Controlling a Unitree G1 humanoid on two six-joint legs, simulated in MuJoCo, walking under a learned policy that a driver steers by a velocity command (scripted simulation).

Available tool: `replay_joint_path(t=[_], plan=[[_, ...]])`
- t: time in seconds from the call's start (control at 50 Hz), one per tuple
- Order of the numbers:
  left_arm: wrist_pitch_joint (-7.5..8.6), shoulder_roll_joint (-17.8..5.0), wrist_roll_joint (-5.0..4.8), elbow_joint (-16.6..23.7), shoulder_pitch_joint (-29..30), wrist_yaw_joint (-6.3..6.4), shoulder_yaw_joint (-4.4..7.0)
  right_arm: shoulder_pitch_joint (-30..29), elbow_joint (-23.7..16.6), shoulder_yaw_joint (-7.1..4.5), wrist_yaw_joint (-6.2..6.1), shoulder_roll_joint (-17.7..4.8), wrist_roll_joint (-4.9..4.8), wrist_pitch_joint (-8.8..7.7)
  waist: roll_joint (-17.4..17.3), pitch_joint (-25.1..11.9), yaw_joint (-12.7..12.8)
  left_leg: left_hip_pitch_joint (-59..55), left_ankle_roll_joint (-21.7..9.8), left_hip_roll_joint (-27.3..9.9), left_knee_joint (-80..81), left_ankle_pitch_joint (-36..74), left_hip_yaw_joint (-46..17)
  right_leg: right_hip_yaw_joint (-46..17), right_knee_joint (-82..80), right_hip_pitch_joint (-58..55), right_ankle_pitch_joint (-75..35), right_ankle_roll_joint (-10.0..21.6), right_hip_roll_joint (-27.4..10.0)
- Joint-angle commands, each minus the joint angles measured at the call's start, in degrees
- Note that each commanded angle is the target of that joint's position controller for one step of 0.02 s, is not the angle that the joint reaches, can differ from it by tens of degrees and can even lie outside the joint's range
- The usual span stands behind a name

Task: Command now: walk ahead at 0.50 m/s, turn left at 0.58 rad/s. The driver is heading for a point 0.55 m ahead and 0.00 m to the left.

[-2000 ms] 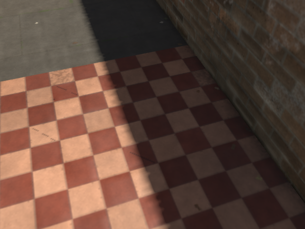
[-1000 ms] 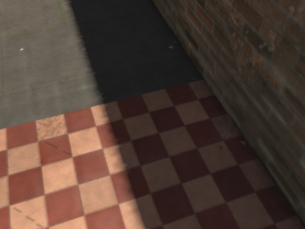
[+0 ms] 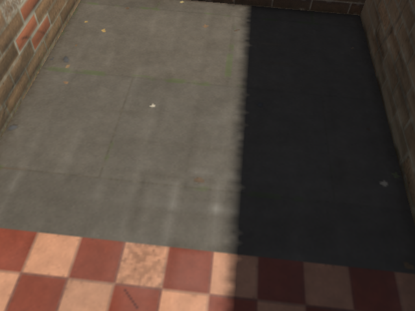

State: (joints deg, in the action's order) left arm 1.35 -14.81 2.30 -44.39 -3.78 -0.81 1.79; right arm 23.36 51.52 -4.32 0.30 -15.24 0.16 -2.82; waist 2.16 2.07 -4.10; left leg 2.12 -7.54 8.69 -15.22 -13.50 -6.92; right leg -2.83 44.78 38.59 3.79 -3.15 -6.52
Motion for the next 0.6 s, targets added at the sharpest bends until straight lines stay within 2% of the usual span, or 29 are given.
replay_joint_path(t=[0.02, 0.06, 0.08, 0.1, 0.12, 0.14, 0.16, 0.18, 0.2, 0.22, 0.24, 0.26, 0.28, 0.3, 0.34, 0.4, 0.46, 0.5, 0.54, 0.56, 0.58, 0.6], plan=[[1.22, -4.28, -0.20, 6.51, 8.60, -0.24, 0.45, 5.06, -1.83, -1.81, -0.49, -8.88, 0.54, -0.51, -5.76, 0.97, -1.33, -2.54, -6.48, -14.46, 0.57, 24.96, -11.71, 2.24, -4.99, 2.19, -1.68, 0.11, 3.18], [1.68, -4.76, -0.53, 7.76, 9.98, -0.72, 0.41, 5.14, -2.27, -2.00, -0.97, -9.56, 0.97, -0.23, -6.30, 1.44, -1.36, -3.32, -5.58, -15.13, -1.46, 27.74, -13.11, 2.32, -8.65, -0.22, -1.46, 1.09, 4.32], [1.88, -5.22, -0.75, 7.60, 8.73, -0.82, 0.64, 4.70, -2.43, -2.11, -1.35, -9.39, 1.16, -0.12, -6.91, 0.51, -1.09, -3.49, -4.53, -14.92, -3.11, 28.79, -12.98, 2.05, -10.52, -3.62, -1.45, 1.91, 4.84], [2.07, -5.66, -1.06, 7.04, 5.92, -0.81, 0.70, 3.40, -2.90, -2.11, -1.65, -9.59, 0.90, -0.26, -7.55, -0.32, 0.59, -1.94, -3.37, -15.30, -3.98, 30.01, -12.93, 2.34, -12.50, -9.00, -0.19, 2.89, 5.73], [2.32, -6.96, -0.68, 5.13, 0.99, -0.87, 1.20, 1.08, -3.55, -2.32, -1.67, -10.77, 1.05, -0.50, -7.87, -1.17, 2.59, -0.53, -2.29, -15.15, -7.06, 35.39, -12.50, 2.59, -14.55, -15.82, 2.36, 4.33, 6.86], [2.75, -8.16, -0.49, 2.79, -5.89, -0.40, 1.96, 0.51, -3.53, -2.30, -1.44, -10.92, 0.89, -0.82, -6.37, -4.46, 5.52, 0.02, -1.20, -13.60, -14.36, 41.09, -11.25, 3.98, -16.61, -24.36, 3.20, 5.59, 8.66], [3.46, -10.02, 0.25, 1.12, -13.61, 0.37, 2.67, 0.14, -3.41, -1.86, -0.87, -9.81, 0.49, -1.20, -3.12, -8.72, 9.66, 4.45, -0.28, -10.48, -26.85, 37.07, -8.54, 1.09, -19.07, -35.25, 4.35, 7.52, 5.19], [3.65, -14.21, 0.83, 0.92, -21.37, 1.56, 3.46, 2.96, -4.33, -0.54, -0.47, -4.40, -0.64, -1.61, 5.99, -18.36, 11.38, 15.06, 1.42, -6.03, -45.61, 16.64, -3.78, -17.85, -20.66, -50.87, 18.40, 11.31, -9.65], [2.67, -16.39, -0.02, -0.45, -19.99, 1.32, 4.28, 9.36, -3.89, -0.72, -0.23, -4.68, -0.71, -1.49, 19.22, -22.11, 6.67, 27.54, 2.55, 1.30, -57.08, -16.77, -0.53, -43.06, -30.01, -55.29, 19.70, 17.22, -18.17], [2.10, -10.92, -0.79, 0.98, -13.59, 0.95, 3.41, 6.05, -2.09, -0.93, -0.61, -8.07, 0.98, -0.90, 7.11, -11.94, 5.45, 32.07, 2.00, -3.92, -60.21, -12.34, -2.16, -37.88, -30.40, -47.28, 26.03, 16.61, -15.42], [2.13, -7.02, -1.28, 1.35, -10.02, 0.76, 2.44, 0.79, -2.67, -0.71, -0.15, -7.55, 0.97, -0.91, 0.67, -5.09, 5.57, 31.97, 2.20, -5.92, -58.19, -7.57, -1.31, -28.93, -30.82, -39.85, 23.04, 16.13, -12.73], [2.22, -5.36, -0.84, 0.74, -8.67, 0.68, 1.96, -1.48, -3.22, -0.34, 0.15, -6.22, 0.94, -0.88, -0.96, -2.08, 4.66, 31.09, 2.29, -7.77, -54.67, -5.49, -0.54, -22.51, -32.22, -35.36, 16.88, 14.72, -9.93], [2.49, -4.86, -1.00, -0.34, -9.08, 1.00, 1.65, -2.73, -3.64, -0.31, 0.41, -5.91, 1.48, -0.50, 0.91, -0.48, 4.17, 30.22, 2.90, -8.88, -52.12, -4.57, -0.29, -17.85, -32.61, -32.79, 10.15, 13.70, -7.90], [2.87, -4.82, -1.08, -1.28, -9.92, 0.95, 1.51, -2.07, -3.15, -0.06, 0.71, -5.21, 1.81, 0.04, 2.00, -0.52, 3.59, 28.48, 3.47, -9.07, -50.96, -4.25, 0.23, -14.53, -33.03, -31.22, 5.46, 13.36, -6.54], [3.87, -5.03, -1.67, -2.95, -12.32, 0.51, 1.51, -2.36, -3.08, 0.14, 1.02, -4.42, 1.99, 0.65, 2.71, -1.11, 3.03, 28.74, 4.16, -8.94, -48.84, -4.00, 1.09, -11.34, -33.48, -31.25, -1.69, 14.10, -6.09], [4.25, -5.78, -2.00, -4.40, -13.88, 0.38, 1.69, -9.27, -5.10, 0.65, 1.58, -3.92, 2.18, 1.04, 2.65, 1.18, 3.57, 33.86, 5.76, -11.41, -41.96, 0.75, 3.79, -7.67, -37.00, -31.52, -0.59, 15.16, -5.81], [4.13, -5.72, -2.19, -5.60, -15.64, 0.19, 1.66, -17.05, -7.16, 1.64, 2.27, -2.49, 1.95, 0.83, 2.40, 2.49, 5.16, 33.09, 7.02, -12.87, -31.58, 7.59, 7.00, -3.59, -38.63, -31.13, -1.96, 14.48, -3.96], [4.33, -6.81, -2.29, -6.73, -17.72, 0.01, 1.89, -21.17, -8.35, 2.11, 2.42, -1.96, 1.73, 0.64, 1.83, 2.52, 6.00, 30.85, 6.53, -12.57, -25.72, 11.41, 8.33, -2.35, -38.59, -31.90, -5.02, 14.12, -4.07], [4.50, -7.06, -2.34, -8.13, -19.61, 0.11, 1.80, -23.64, -9.27, 2.28, 2.41, -2.45, 1.78, 0.45, 1.56, 3.00, 6.47, 28.61, 5.93, -12.01, -21.38, 12.13, 9.05, -1.34, -37.84, -33.42, -8.45, 13.47, -4.77], [4.53, -7.35, -2.15, -8.95, -20.19, 0.28, 1.74, -23.78, -9.46, 2.38, 2.27, -2.15, 1.95, 0.23, 1.55, 3.67, 6.01, 27.47, 5.22, -11.53, -19.30, 12.15, 9.35, -0.80, -36.52, -34.23, -14.07, 13.21, -5.05], [4.26, -7.78, -1.49, -9.51, -20.76, 0.17, 1.89, -23.31, -9.22, 2.54, 2.19, -2.11, 1.92, 0.05, 2.62, 2.83, 5.87, 26.09, 4.41, -10.68, -18.13, 10.84, 10.07, 0.35, -34.04, -36.39, -19.92, 12.80, -5.20], [4.03, -7.28, -1.47, -9.97, -21.17, 0.15, 1.89, -22.54, -8.54, 2.39, 1.96, -2.57, 2.18, -0.14, 3.08, 1.77, 5.97, 23.64, 3.70, -9.52, -17.47, 9.11, 10.93, 1.28, -30.75, -37.76, -26.58, 12.17, -4.70]])
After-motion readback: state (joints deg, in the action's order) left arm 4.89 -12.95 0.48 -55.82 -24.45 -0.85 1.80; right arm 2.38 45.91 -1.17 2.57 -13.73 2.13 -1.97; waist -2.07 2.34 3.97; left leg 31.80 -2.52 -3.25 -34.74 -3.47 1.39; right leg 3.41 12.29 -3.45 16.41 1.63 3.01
